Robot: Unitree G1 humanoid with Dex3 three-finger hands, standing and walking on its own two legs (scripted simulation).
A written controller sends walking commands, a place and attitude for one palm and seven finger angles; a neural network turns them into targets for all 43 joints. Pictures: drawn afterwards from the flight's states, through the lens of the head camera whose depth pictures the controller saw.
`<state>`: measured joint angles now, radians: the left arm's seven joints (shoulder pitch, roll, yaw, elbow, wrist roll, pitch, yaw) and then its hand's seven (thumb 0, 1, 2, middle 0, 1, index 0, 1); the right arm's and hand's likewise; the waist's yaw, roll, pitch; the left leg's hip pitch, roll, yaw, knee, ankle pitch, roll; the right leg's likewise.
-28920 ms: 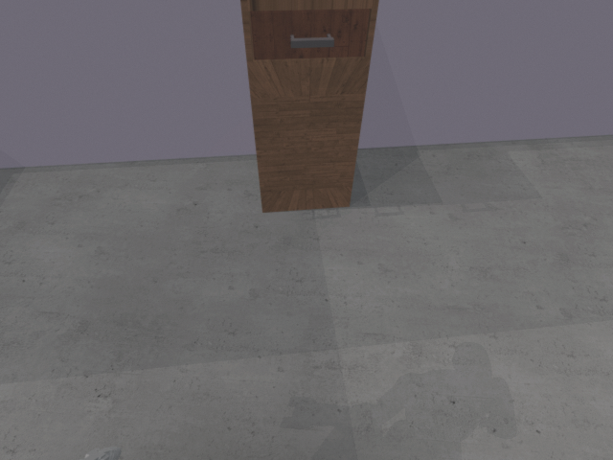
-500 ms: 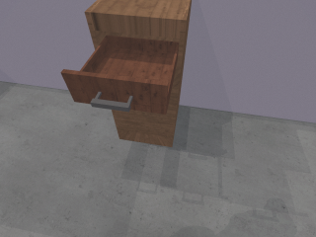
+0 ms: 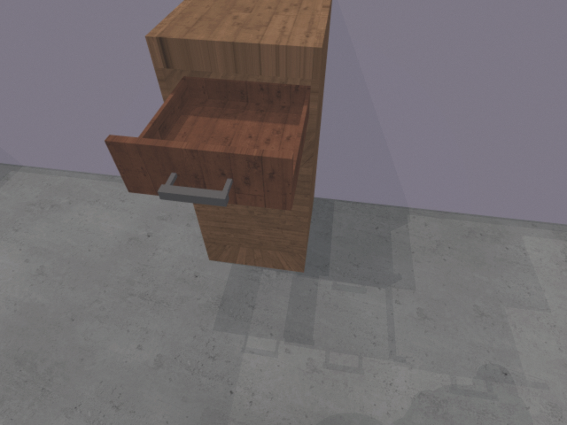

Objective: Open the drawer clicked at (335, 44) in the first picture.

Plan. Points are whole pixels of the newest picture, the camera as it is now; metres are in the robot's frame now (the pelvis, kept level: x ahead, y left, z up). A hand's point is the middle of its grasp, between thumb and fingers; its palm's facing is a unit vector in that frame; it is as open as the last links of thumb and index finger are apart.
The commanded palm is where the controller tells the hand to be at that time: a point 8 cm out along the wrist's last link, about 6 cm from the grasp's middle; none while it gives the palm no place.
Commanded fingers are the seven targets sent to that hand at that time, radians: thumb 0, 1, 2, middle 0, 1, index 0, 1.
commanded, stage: let the arm hang, fingers relaxed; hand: left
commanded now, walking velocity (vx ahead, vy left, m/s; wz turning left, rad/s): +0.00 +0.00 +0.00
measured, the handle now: (197, 188) +0.53 +0.20 +0.01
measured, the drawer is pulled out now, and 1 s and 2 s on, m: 0.30 0.30 0.30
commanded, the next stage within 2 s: look to check the result in 0.02 s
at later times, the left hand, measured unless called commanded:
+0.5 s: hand out of the picture -0.01 +0.16 -0.17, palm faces +0.06 -0.98 -0.18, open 7.4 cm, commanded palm none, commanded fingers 0.00 0.90 0.90 -0.20 -0.30 -0.20 -0.30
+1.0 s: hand out of the picture +0.01 +0.16 -0.17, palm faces +0.05 -0.98 -0.18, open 7.4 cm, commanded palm none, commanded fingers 0.00 0.90 0.90 -0.20 -0.30 -0.20 -0.30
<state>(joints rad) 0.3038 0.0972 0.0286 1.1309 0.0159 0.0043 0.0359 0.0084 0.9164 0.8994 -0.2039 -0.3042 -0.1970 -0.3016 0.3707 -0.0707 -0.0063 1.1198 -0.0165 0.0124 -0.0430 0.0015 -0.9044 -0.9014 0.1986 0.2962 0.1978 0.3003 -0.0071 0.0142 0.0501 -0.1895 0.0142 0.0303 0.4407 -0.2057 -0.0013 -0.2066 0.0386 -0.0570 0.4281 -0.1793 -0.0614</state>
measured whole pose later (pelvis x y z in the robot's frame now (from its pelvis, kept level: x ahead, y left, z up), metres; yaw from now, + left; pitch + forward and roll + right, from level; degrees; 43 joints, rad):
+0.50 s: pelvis +0.01 +0.00 +0.00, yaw +0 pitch -3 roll +0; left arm 0.30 0.10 0.03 1.14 0.01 0.00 0.04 0.00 0.91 0.90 -0.20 -0.30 -0.20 -0.30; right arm 0.34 -0.08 -0.01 1.12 -0.01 0.01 -0.04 0.00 -0.90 -0.90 0.20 0.30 0.20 0.30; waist 0.00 0.01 0.07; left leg -0.17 0.01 0.03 0.42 -0.20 0.00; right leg -0.19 0.03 -0.05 0.41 -0.18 -0.06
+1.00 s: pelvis +0.02 +0.00 +0.00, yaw +0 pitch -3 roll +0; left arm 0.28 0.11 0.02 1.15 0.01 -0.01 0.04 0.00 0.91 0.90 -0.20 -0.30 -0.20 -0.30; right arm 0.32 -0.10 -0.01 1.13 -0.01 0.01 -0.04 0.00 -0.90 -0.90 0.20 0.30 0.20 0.30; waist -0.01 0.02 0.07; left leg -0.14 0.01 0.03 0.40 -0.21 0.00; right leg -0.16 0.04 -0.05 0.40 -0.19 -0.06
